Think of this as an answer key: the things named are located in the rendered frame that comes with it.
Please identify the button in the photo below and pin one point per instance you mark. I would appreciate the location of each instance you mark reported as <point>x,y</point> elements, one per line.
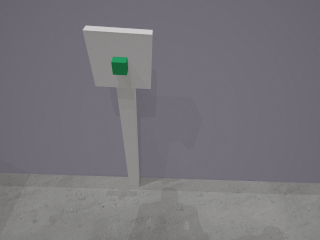
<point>119,65</point>

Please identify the panel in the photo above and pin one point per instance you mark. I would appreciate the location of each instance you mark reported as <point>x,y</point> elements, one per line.
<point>104,43</point>

